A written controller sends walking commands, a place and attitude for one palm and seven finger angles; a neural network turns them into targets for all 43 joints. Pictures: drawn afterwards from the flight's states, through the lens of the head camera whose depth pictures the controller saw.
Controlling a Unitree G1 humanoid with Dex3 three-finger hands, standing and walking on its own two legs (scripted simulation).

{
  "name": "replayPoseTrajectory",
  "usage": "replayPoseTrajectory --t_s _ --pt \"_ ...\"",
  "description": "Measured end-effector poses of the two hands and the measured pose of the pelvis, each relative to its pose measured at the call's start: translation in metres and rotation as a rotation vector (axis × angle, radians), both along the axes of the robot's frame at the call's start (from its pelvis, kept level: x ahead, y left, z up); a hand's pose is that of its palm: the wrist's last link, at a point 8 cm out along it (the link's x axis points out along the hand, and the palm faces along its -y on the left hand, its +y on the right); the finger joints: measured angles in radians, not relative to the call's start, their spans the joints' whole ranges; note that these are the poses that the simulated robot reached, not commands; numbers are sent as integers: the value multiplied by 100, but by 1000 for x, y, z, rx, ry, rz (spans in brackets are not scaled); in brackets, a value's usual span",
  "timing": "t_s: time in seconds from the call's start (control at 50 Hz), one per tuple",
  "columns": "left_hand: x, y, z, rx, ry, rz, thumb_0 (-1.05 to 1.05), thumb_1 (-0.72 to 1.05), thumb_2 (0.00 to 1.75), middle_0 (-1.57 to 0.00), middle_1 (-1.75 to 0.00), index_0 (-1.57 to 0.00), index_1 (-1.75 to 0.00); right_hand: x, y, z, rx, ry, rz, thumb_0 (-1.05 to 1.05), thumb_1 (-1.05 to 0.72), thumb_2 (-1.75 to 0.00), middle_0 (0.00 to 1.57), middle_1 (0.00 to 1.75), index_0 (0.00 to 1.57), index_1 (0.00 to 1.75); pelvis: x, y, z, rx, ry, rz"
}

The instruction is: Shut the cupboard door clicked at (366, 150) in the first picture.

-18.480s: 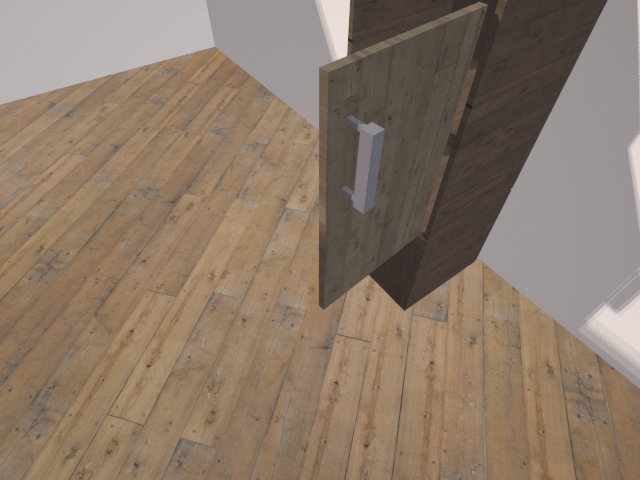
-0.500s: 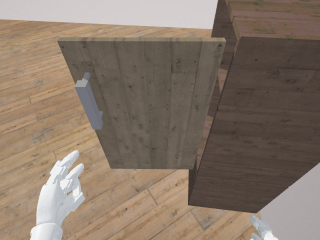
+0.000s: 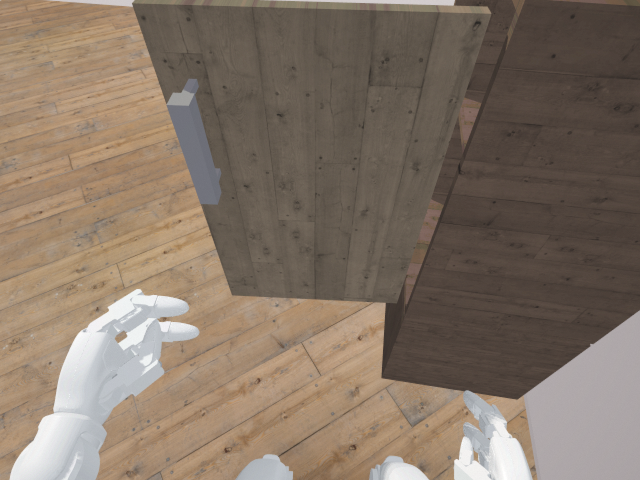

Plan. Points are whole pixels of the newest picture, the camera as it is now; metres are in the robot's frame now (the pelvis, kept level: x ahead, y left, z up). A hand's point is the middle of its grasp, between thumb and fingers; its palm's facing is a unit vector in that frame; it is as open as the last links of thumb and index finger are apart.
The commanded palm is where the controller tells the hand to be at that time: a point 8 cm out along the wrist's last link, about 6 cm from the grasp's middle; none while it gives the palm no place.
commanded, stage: raise the hand and make a fist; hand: left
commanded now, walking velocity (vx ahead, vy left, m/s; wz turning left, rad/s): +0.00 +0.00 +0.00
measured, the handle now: (201, 144) +0.49 +0.19 +0.15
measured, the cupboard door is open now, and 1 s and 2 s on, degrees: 96 96 96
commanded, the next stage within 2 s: bring the fist close to the handle in 1.18 s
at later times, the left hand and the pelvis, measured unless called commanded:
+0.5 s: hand (124, 323) +0.25 +0.21 +0.12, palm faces +0.03 -1.00 -0.04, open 3.1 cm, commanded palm +0.22 +0.27 +0.13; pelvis +0.03 +0.03 +0.02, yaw +0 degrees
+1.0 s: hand (142, 288) +0.27 +0.19 +0.15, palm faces +0.02 -1.00 -0.04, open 3.1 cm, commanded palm +0.23 +0.24 +0.16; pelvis +0.03 +0.01 +0.04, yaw +0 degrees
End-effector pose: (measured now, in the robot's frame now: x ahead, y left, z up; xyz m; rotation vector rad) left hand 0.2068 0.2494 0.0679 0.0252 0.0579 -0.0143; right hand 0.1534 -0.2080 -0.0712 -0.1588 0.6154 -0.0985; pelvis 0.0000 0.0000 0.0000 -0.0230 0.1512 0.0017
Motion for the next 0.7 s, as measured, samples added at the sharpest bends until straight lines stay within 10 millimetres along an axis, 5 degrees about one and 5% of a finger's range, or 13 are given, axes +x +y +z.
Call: replayPoseTrajectory --t_s 0.16,0.3,0.48,0.7 --pt "1 15 18 18 -35 39 2 90 90 -85 -100 -84 -101 -20 -7 4 -62 70 -12 1 -90 -89 20 30 21 30 11 18 9 -1 -2 -5" --pt "6 16 28 9 -60 28 2 90 90 -98 -114 -97 -115 13 -6 23 -102 -7 11 1 -90 -89 20 30 21 30 19 28 13 -5 -18 -1" --pt "16 19 55 17 -95 40 2 90 90 -114 -132 -114 -133 61 21 49 -52 -124 80 1 -90 -89 20 30 21 30 28 28 23 -9 -51 6" --pt "28 14 79 31 -90 45 2 90 90 -127 -147 -127 -148 62 26 49 -6 -92 107 1 -90 -89 20 30 21 30 34 20 35 -1 -89 12"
